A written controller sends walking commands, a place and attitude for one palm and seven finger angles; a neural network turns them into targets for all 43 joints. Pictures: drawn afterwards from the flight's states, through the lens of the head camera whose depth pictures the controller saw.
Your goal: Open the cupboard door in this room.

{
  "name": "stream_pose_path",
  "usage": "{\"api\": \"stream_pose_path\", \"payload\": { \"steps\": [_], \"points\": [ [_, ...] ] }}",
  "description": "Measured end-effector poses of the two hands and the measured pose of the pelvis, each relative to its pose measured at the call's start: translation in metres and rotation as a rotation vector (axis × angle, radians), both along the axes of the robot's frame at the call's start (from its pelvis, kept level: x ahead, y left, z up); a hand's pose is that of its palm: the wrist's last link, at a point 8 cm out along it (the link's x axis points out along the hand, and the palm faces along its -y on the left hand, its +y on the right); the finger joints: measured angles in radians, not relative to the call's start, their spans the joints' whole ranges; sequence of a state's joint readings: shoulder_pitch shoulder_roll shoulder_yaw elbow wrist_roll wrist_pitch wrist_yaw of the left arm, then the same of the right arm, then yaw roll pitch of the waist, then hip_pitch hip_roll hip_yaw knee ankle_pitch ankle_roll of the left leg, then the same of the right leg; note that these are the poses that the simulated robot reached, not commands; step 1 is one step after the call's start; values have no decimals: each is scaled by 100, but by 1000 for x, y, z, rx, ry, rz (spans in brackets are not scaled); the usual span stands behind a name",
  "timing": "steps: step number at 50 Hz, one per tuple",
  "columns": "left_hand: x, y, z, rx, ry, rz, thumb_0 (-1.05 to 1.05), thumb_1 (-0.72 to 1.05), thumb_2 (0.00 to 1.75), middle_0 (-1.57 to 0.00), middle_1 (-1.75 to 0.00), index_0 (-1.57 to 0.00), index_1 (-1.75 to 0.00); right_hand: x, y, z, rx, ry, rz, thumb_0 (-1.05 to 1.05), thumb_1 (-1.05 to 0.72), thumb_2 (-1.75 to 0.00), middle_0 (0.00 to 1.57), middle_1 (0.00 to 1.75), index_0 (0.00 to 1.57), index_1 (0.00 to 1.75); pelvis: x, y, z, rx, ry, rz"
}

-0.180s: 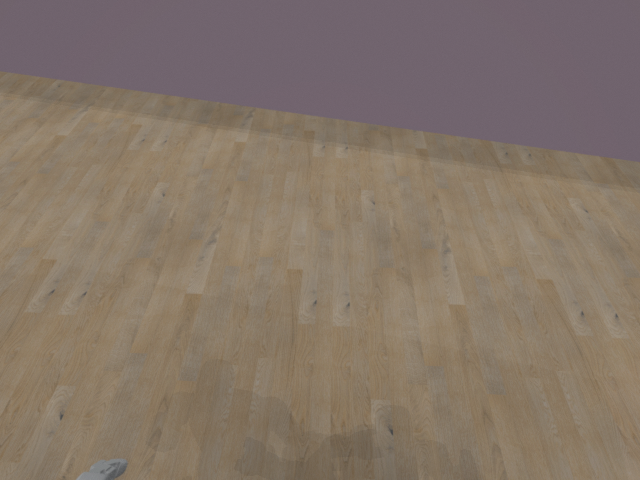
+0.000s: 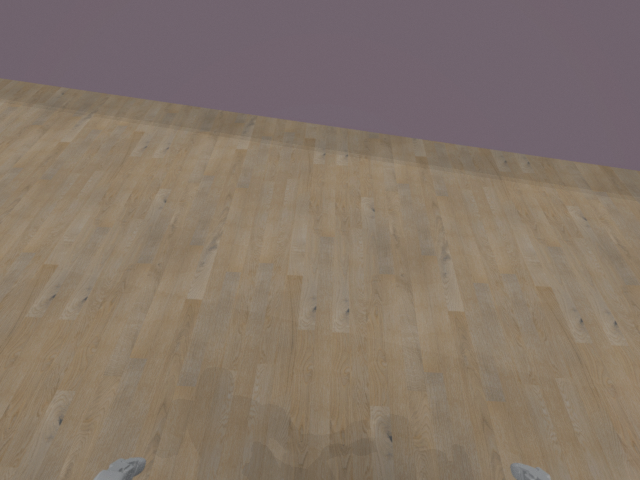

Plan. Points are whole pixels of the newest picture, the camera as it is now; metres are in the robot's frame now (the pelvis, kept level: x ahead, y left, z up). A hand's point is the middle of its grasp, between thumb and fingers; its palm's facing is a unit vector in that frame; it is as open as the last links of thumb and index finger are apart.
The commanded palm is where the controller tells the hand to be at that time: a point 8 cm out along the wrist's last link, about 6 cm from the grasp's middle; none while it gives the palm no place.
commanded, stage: stand and wait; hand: left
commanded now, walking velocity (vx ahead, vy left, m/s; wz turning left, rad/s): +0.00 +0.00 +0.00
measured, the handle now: out of the picture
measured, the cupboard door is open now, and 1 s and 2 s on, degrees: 0 0 0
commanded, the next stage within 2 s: turn or walk to find it in 0.72 s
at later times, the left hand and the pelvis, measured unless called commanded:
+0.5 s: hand out of the picture +0.06 +0.24 -0.15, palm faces -0.02 -0.94 -0.35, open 7.4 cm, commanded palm none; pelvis -0.01 -0.01 +0.01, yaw +0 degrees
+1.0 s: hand out of the picture +0.03 +0.22 -0.16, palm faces +0.04 -0.95 -0.30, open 7.4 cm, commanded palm none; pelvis -0.04 -0.01 +0.00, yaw +4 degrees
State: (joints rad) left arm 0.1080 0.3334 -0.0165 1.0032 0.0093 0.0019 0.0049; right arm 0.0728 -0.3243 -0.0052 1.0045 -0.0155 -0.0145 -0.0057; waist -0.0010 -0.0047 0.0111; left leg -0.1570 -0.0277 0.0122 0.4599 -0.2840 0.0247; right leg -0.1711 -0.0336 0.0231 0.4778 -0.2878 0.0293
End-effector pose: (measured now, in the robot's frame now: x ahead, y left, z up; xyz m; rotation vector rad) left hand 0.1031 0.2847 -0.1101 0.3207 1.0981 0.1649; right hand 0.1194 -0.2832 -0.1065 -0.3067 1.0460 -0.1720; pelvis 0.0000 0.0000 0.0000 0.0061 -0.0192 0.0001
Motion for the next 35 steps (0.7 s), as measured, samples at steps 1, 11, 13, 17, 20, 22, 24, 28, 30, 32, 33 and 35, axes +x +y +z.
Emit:
{"api": "stream_pose_path", "payload": {
  "steps": [1, 11, 13, 17, 20, 22, 24, 28, 30, 32, 33, 35],
  "points": [
    [-1, -2, -1, -4, 2, 1, 0, 90, 90, -20, -29, -21, -30, 0, 0, 0, 1, 0, 0, 1, -91, -90, 20, 30, 20, 30, 0, -1, 0, 0, 0, 0],
    [-25, -5, -6, -10, 61, 25, 0, 90, 90, -20, -30, -21, -30, -23, -11, -2, -13, 66, -23, 0, -91, -90, 20, 30, 20, 30, -4, -6, 3, -1, -5, 2],
    [-31, -4, -6, -6, 74, 30, 0, 90, 90, -20, -30, -21, -30, -30, -14, -3, -17, 84, -31, 0, -91, -90, 20, 30, 20, 30, -5, -7, 3, -1, -7, 3],
    [-40, -2, -6, 3, 95, 38, 0, 90, 90, -20, -29, -21, -30, -44, -20, -4, -23, 116, -45, 1, -91, -90, 20, 30, 20, 30, -8, -9, 4, -1, -11, 3],
    [-45, -1, -5, 9, 103, 41, 0, 90, 90, -20, -29, -21, -30, -53, -23, -5, -25, 134, -53, 1, -91, -90, 20, 30, 20, 30, -10, -10, 4, -2, -14, 2],
    [-47, 0, -4, 12, 106, 41, 0, 90, 90, -20, -29, -21, -30, -58, -24, -5, -25, 142, -57, 1, -91, -90, 20, 30, 20, 30, -12, -10, 5, -2, -16, 2],
    [-49, 0, -3, 15, 105, 41, 0, 90, 90, -20, -29, -21, -30, -62, -25, -5, -24, 146, -60, 1, -91, -90, 20, 30, 20, 30, -14, -11, 5, -2, -18, 2],
    [-50, 0, -2, 16, 99, 39, 0, 90, 90, -20, -29, -21, -30, -67, -26, -6, -21, 150, -61, 1, -91, -90, 20, 30, 20, 30, -17, -12, 6, -1, -21, 2],
    [-50, -1, -1, 16, 94, 38, 0, 90, 90, -20, -29, -21, -30, -70, -26, -6, -19, 149, -61, 1, -91, -90, 20, 30, 20, 30, -19, -12, 6, -1, -22, 2],
    [-50, -2, 0, 14, 89, 36, 0, 90, 90, -20, -29, -21, -30, -71, -26, -6, -17, 148, -60, 1, -91, -90, 20, 30, 20, 30, -21, -12, 6, -1, -22, 3],
    [-51, -3, 0, 14, 86, 35, 0, 90, 90, -20, -29, -21, -30, -72, -25, -6, -16, 147, -59, 1, -91, -90, 20, 30, 20, 30, -22, -13, 6, -1, -23, 3],
    [-51, -4, 0, 12, 82, 34, 0, 90, 90, -20, -29, -21, -30, -73, -25, -6, -14, 146, -57, 1, -91, -90, 20, 30, 20, 30, -23, -13, 6, -1, -23, 4]
  ]
}}
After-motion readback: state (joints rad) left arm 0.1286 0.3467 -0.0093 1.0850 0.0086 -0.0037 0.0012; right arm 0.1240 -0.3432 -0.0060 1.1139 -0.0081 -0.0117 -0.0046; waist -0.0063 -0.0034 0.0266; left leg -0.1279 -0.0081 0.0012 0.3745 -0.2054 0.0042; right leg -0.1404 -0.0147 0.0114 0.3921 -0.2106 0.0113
